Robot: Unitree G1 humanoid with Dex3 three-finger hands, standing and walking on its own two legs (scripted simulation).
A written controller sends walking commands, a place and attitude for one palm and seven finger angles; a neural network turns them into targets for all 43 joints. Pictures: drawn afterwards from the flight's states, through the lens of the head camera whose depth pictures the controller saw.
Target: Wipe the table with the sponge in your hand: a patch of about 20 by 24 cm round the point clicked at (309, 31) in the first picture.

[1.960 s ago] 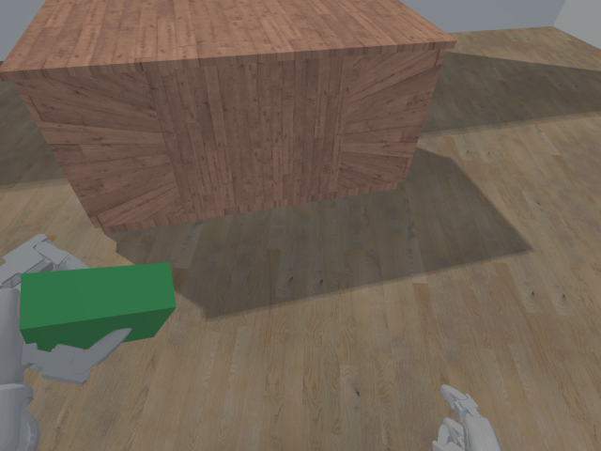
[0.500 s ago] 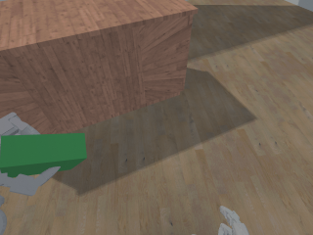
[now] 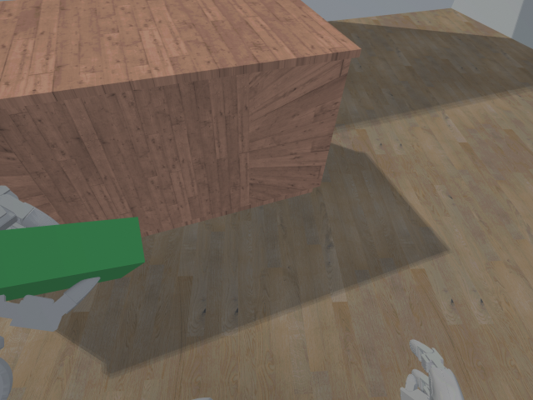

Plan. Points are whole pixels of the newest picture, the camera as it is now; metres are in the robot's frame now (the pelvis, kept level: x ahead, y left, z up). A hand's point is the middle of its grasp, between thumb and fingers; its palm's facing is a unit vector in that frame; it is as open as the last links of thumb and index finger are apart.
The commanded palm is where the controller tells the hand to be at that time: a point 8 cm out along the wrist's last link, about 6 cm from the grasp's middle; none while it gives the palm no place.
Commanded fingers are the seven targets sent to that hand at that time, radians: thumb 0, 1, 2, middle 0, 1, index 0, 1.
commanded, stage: walk to a spot facing it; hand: left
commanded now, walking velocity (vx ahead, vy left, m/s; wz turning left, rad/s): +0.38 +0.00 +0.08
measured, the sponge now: (89, 257) +0.22 +0.21 +0.17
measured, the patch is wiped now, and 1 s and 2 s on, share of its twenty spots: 0.00 0.00 0.00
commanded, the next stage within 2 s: turn to face it in 0.76 s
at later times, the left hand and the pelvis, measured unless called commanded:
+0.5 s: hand (162, 176) +0.34 +0.17 +0.18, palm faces +0.47 -0.77 -0.42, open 9.0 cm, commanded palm +0.27 +0.22 +0.20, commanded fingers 0.00 0.10 1.30 -1.20 -1.60 -1.20 -1.60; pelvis +0.13 -0.07 +0.01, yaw +5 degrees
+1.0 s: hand (146, 120) +0.43 +0.21 +0.20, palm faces +0.59 -0.69 -0.41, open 9.0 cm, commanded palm +0.35 +0.24 +0.20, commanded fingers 0.00 0.10 1.30 -1.20 -1.60 -1.20 -1.60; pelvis +0.26 -0.07 +0.00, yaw +15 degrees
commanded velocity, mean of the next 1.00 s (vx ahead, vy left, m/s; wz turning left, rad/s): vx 0.24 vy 0.00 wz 0.22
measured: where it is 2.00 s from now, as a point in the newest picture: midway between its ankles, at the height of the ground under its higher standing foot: outside the picture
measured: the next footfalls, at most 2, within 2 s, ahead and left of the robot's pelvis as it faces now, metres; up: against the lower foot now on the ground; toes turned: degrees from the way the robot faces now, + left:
right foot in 0.40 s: +0.18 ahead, -0.17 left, +0.00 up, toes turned -8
left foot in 0.84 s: +0.35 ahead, +0.07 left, +0.00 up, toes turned +22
